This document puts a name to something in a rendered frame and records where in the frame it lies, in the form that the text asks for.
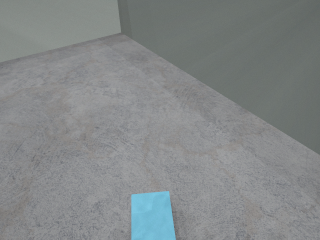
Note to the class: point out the carton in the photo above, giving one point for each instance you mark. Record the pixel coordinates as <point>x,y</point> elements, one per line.
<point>151,216</point>

